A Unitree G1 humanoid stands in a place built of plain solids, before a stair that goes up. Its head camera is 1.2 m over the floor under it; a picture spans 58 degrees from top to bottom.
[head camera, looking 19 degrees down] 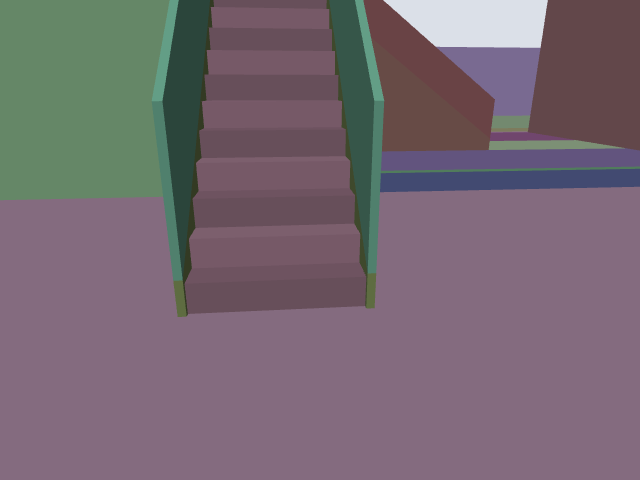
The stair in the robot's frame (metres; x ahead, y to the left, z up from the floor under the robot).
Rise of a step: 0.19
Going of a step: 0.22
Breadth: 1.03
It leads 5 degrees to the left of straight ahead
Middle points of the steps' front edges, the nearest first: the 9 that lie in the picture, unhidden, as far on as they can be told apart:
2.24 0.24 0.19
2.46 0.26 0.38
2.68 0.28 0.57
2.90 0.30 0.75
3.11 0.32 0.94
3.33 0.35 1.13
3.55 0.37 1.32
3.77 0.39 1.51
3.99 0.41 1.69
